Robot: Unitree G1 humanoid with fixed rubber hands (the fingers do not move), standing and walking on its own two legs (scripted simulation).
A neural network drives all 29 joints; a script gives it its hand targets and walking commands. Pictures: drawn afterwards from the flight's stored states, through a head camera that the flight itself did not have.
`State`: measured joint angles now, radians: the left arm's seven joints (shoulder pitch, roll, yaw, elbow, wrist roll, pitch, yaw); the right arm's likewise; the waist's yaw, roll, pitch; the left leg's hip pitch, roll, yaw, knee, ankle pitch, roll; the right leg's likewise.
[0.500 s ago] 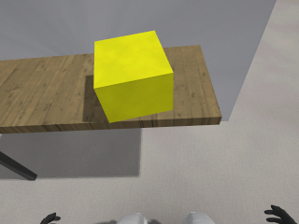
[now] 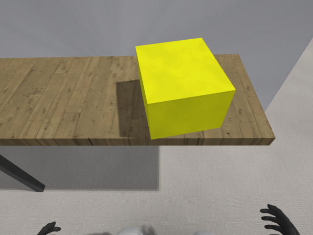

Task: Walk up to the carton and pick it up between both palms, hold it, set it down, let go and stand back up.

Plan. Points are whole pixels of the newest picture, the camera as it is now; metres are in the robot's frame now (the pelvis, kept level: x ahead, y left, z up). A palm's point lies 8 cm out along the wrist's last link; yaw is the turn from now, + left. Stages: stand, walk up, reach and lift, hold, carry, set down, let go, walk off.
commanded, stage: walk up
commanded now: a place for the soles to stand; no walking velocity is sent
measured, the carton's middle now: (177, 86) +0.56 -0.03 +0.03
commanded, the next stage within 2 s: none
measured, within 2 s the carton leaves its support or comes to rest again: neither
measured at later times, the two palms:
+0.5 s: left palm out of the picture +0.12 +0.31 -0.08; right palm out of the picture +0.11 -0.31 -0.08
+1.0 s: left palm (85, 218) +0.16 +0.22 -0.07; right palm out of the picture +0.04 -0.42 -0.10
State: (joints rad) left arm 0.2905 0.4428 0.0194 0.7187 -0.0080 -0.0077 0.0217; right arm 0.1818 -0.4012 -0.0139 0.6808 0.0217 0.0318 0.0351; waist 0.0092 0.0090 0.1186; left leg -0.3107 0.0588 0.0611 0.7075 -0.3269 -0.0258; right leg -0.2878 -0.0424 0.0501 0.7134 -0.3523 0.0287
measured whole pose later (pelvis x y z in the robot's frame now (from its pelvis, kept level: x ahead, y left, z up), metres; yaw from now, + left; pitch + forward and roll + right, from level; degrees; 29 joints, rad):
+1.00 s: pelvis +0.06 -0.09 +0.02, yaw -6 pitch -3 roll +1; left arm 0.21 0.37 0.06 0.88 0.03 0.02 -0.02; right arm 0.30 -0.44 -0.09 0.91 0.00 0.03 -0.01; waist -0.02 0.04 0.13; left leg -0.29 0.06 -0.06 0.86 -0.53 0.03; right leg -0.27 -0.03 -0.04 0.57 -0.25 -0.02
